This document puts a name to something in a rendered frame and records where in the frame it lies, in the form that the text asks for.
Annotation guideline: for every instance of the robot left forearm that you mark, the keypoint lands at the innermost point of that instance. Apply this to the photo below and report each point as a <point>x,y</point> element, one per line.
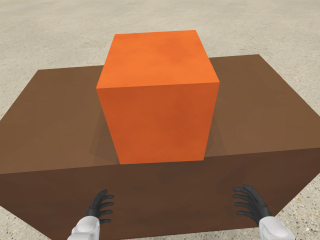
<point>88,228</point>

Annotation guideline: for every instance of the pedestal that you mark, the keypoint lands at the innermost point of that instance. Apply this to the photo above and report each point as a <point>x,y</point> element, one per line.
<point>57,154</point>

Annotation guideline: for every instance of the carton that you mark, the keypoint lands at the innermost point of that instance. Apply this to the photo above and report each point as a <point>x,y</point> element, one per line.
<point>158,92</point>

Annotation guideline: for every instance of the robot right forearm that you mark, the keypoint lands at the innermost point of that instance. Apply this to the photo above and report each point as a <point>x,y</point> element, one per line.
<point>272,228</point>

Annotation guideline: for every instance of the robot right hand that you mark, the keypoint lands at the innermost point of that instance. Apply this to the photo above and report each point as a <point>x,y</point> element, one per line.
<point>256,205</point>

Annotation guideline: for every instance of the robot left hand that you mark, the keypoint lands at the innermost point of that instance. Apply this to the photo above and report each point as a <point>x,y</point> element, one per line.
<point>97,205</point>

